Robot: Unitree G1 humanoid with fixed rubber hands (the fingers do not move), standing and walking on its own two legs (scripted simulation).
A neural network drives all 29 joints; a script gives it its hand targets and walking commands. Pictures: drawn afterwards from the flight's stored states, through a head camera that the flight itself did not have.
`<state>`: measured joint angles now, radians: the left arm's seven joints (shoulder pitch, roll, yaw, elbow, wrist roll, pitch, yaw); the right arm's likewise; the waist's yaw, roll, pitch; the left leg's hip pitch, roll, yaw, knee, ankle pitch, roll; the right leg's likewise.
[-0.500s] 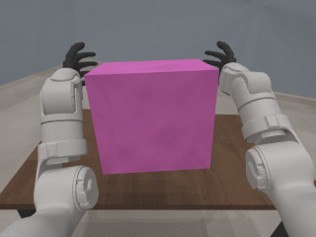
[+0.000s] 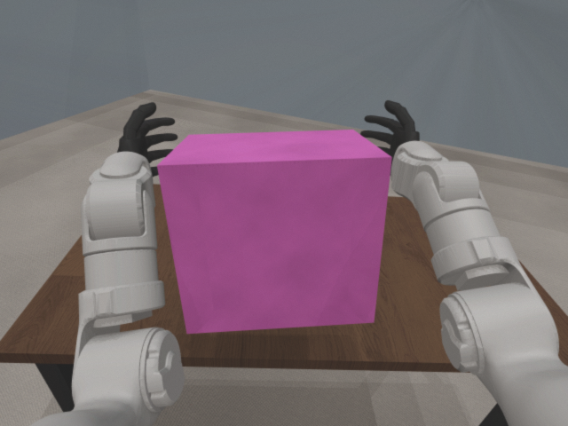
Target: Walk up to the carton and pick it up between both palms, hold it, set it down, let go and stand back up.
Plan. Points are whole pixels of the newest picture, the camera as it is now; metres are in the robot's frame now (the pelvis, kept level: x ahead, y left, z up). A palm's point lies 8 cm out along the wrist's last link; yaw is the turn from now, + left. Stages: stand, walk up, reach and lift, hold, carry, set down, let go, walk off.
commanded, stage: hold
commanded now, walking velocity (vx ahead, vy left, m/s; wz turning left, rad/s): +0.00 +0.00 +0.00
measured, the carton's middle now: (276, 223) +0.36 +0.00 +0.18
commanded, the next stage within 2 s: set down in 0.78 s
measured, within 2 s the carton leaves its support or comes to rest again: neither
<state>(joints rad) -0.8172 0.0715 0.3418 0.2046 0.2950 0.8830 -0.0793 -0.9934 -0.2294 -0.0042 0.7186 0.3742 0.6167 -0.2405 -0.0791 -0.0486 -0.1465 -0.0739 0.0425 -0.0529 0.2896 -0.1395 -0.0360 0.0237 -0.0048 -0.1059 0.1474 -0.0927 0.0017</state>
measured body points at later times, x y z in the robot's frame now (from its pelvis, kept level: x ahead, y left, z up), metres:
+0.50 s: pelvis -0.01 -0.01 +0.00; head -0.08 +0.03 +0.44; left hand +0.36 +0.18 +0.28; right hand +0.38 -0.17 +0.29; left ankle +0.02 +0.14 -0.75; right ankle +0.00 -0.12 -0.75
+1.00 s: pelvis -0.01 +0.00 +0.00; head -0.07 +0.04 +0.44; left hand +0.36 +0.18 +0.28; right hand +0.38 -0.16 +0.29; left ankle +0.02 +0.14 -0.75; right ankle +0.00 -0.12 -0.75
